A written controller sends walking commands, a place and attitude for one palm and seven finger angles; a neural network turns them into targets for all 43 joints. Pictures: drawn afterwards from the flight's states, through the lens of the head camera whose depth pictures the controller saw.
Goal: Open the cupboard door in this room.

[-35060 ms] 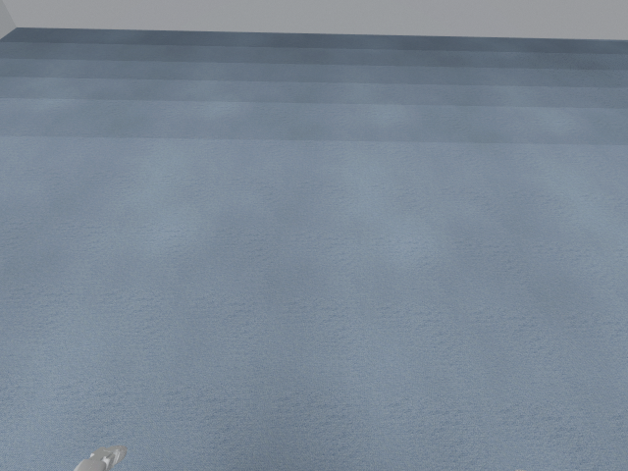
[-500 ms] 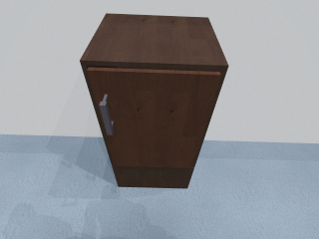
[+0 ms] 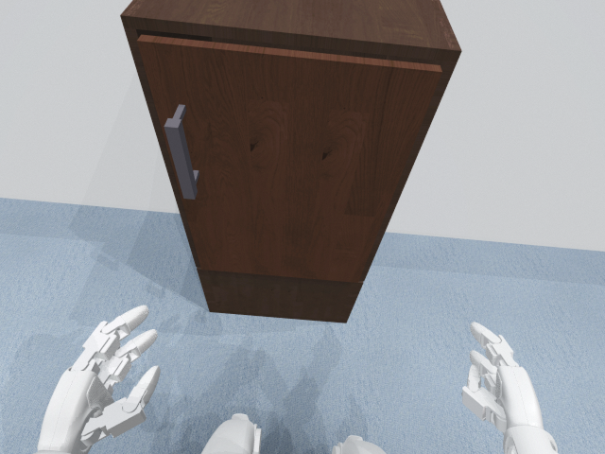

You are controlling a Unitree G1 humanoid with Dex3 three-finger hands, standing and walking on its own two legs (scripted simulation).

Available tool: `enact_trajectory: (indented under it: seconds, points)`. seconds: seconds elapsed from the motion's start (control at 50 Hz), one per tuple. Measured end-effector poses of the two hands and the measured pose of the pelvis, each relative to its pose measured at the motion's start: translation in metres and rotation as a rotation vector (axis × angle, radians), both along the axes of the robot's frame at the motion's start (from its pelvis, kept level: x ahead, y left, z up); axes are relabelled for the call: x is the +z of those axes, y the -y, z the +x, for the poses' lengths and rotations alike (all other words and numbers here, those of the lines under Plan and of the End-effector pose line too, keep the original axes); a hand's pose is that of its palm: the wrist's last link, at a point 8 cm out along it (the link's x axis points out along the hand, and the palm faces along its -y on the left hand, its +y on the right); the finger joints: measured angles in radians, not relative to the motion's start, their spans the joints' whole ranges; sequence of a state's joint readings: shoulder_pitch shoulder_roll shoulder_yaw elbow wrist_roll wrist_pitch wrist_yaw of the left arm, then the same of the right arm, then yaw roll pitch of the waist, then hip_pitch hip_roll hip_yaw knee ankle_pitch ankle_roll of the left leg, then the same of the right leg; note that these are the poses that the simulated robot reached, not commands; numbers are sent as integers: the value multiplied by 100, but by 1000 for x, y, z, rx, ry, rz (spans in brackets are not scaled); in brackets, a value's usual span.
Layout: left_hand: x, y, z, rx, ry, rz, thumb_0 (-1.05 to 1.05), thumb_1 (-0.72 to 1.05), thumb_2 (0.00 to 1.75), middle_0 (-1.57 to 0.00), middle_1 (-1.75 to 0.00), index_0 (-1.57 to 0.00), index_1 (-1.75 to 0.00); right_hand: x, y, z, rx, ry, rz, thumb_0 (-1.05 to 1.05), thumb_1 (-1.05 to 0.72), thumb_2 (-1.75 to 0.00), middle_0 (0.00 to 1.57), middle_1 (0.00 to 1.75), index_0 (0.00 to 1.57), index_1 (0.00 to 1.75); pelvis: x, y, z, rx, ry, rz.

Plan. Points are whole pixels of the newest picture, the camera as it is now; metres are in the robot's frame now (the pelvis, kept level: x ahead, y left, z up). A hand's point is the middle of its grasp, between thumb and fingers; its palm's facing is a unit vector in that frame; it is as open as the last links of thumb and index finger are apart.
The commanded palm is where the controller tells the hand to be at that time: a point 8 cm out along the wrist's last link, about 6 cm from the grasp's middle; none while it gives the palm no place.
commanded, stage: raise the hand with hooked fingers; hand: left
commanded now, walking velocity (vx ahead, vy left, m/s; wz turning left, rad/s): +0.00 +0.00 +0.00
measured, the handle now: (185, 154) +0.54 +0.24 +0.05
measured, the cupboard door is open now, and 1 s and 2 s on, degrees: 0 0 0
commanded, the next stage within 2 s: move the hooked fingers beside the handle in 1.68 s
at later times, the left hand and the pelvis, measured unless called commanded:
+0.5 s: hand (100, 332) +0.23 +0.25 +0.06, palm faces +0.11 -0.99 -0.08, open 11.6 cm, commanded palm +0.21 +0.29 +0.05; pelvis +0.01 -0.01 -0.01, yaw +0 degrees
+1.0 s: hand (70, 307) +0.26 +0.30 +0.05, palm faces +0.03 -1.00 -0.04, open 13.9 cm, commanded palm +0.25 +0.34 +0.07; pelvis +0.00 +0.03 +0.01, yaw +0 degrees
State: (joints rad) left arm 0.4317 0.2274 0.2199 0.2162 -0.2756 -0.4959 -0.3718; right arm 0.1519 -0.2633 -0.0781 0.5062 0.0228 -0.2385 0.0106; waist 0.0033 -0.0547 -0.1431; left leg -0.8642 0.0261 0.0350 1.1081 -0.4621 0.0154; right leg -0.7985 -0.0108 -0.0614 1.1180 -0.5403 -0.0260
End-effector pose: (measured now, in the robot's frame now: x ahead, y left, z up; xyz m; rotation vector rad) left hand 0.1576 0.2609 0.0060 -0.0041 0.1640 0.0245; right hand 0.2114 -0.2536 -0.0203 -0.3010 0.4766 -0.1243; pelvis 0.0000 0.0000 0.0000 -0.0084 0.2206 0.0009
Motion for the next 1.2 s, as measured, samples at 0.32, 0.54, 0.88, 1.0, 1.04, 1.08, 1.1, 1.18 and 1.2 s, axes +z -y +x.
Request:
enact_trajectory:
  seconds: [0.32,0.54,0.88,1.0,1.04,1.08,1.1,1.18,1.2]
  points:
    - [26,-5,53,-126,64,59,1,24,62,-25,-73,-25,-72,-85,-26,-25,-1,-194,128,1,-91,-90,20,30,20,30,-25,18,-5,27,-60,-40]
    - [51,-47,49,78,137,101,0,-2,51,-27,-89,-26,-89,-72,9,-82,-138,-320,38,1,-91,-90,20,30,20,30,-7,2,7,6,-69,-26]
    - [64,-83,78,30,175,67,-1,-40,34,-30,-114,-29,-113,-31,-42,-41,-31,-170,33,1,-91,-90,20,30,20,30,5,-27,3,15,-34,-55]
    - [48,-93,83,4,66,44,-1,-47,31,-30,-118,-30,-118,-32,-56,-39,4,-186,36,1,-91,-90,20,30,20,30,7,-33,2,18,-31,-59]
    - [50,-94,87,-1,87,44,-1,-48,31,-30,-119,-30,-118,-33,-56,-41,5,-200,26,1,-90,-90,20,30,20,30,7,-34,2,17,-30,-59]
    - [55,-95,92,1,128,54,-1,-49,31,-30,-119,-30,-119,-34,-54,-44,2,-218,14,1,-90,-90,20,30,20,30,7,-34,2,16,-30,-59]
    - [59,-96,95,3,150,61,-1,-49,31,-30,-119,-30,-119,-34,-53,-46,-1,-227,10,1,-90,-90,20,30,20,30,8,-34,2,16,-29,-59]
    - [70,-103,107,4,186,70,-1,-50,30,-30,-120,-30,-119,-35,-47,-55,-27,-262,3,1,-90,-90,20,30,20,30,10,-33,4,16,-27,-60]
    - [71,-105,110,2,177,69,-1,-50,30,-30,-120,-30,-119,-35,-45,-57,-35,-269,3,1,-90,-90,20,30,20,30,10,-33,4,16,-27,-60]
